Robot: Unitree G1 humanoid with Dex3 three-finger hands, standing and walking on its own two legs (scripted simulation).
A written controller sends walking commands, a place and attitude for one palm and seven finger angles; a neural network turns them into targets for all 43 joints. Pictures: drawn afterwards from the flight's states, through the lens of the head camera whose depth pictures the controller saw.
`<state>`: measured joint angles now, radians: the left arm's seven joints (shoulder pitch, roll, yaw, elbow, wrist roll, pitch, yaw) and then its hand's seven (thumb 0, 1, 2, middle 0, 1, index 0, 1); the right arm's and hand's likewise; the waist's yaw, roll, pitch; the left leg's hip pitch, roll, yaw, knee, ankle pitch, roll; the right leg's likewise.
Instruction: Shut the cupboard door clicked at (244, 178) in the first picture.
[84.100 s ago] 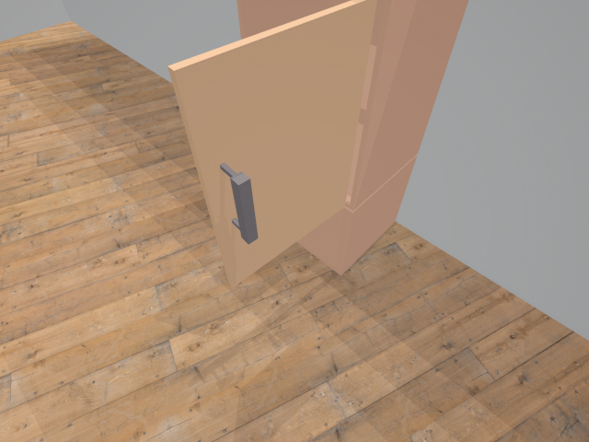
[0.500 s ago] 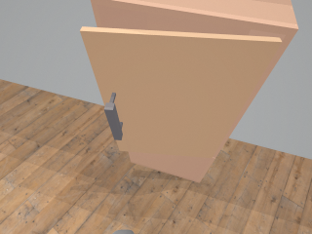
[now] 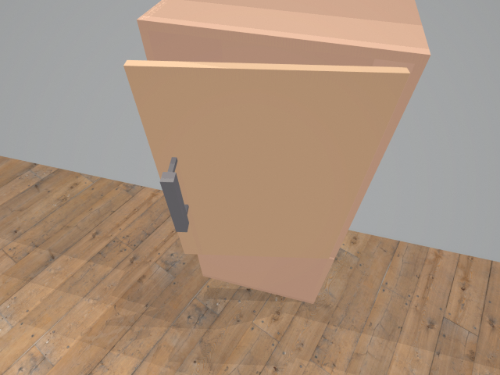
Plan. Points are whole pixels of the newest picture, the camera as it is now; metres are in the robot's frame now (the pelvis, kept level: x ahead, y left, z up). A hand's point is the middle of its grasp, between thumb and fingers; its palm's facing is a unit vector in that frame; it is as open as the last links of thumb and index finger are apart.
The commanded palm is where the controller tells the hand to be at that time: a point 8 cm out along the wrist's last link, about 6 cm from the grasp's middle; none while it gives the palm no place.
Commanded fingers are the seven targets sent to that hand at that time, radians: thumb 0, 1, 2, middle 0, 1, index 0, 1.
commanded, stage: come to a stop and stand still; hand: left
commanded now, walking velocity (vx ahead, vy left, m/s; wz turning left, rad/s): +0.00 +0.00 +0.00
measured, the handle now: (178, 196) +0.46 +0.18 -0.03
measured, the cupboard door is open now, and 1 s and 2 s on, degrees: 13 13 13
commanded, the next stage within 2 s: look again from close up in 0.26 s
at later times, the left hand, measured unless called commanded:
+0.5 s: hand out of the picture +0.00 +0.17 -0.18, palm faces +0.02 -0.98 -0.19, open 7.4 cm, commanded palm none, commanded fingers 0.00 0.90 0.90 -0.20 -0.30 -0.20 -0.30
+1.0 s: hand out of the picture +0.07 +0.21 -0.16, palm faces +0.14 -0.97 -0.22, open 7.4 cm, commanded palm +0.11 +0.25 -0.07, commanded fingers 0.00 0.90 0.90 -0.25 -0.36 -0.25 -0.36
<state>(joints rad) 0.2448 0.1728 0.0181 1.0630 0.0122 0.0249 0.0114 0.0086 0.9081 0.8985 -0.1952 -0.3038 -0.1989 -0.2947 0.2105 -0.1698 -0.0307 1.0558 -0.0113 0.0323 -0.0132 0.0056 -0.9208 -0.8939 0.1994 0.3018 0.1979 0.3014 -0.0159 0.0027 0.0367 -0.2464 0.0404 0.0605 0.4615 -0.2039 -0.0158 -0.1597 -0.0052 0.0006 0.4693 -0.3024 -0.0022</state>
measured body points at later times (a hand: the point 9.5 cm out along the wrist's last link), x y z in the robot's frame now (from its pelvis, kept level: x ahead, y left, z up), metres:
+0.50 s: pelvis +0.01 +0.00 +0.00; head +0.02 +0.00 +0.45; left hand +0.01 +0.22 -0.16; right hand +0.00 -0.21 -0.17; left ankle +0.03 +0.13 -0.74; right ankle -0.03 -0.12 -0.74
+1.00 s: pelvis +0.01 +0.02 -0.01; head +0.04 +0.02 +0.44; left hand +0.06 +0.26 -0.14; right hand +0.07 -0.22 -0.15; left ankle +0.03 +0.13 -0.74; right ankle -0.03 -0.12 -0.74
